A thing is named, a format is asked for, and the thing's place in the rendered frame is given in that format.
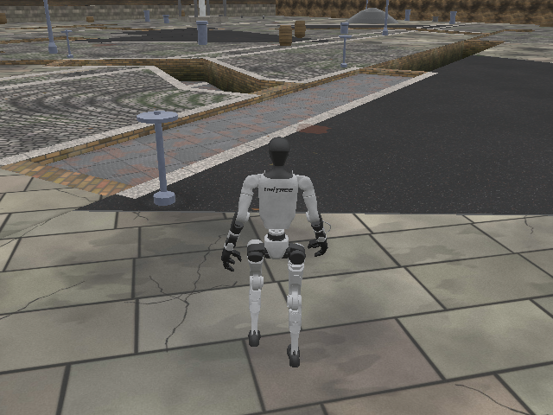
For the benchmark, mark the left robot forearm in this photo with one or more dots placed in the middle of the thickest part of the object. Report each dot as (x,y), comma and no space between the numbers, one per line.
(234,233)

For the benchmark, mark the robot left upper arm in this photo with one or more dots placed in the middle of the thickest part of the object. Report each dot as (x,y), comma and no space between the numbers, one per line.
(245,198)

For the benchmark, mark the robot torso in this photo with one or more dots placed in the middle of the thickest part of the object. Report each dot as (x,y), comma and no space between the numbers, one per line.
(277,209)

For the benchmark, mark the robot left hand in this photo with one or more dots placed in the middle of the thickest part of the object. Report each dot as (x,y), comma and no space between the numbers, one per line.
(226,258)

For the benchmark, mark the right robot forearm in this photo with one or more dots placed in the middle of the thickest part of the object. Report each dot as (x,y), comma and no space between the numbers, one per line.
(319,229)

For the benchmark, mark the robot right upper arm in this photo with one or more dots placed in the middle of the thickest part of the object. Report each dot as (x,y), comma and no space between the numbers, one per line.
(309,197)

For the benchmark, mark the robot right hand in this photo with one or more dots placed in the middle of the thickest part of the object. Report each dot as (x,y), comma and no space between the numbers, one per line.
(314,243)

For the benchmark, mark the left robot foot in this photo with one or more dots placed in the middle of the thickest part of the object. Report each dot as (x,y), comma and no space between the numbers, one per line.
(254,339)

